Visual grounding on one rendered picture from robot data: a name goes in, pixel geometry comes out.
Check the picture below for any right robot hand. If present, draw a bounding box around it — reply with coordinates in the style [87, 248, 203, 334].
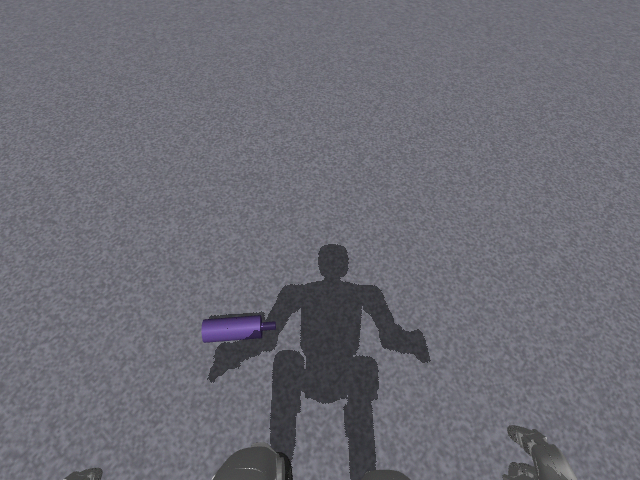
[502, 425, 577, 480]

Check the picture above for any left robot foot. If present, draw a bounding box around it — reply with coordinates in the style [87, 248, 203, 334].
[276, 452, 293, 480]

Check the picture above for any bottle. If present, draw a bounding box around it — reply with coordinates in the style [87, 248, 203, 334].
[202, 315, 276, 343]

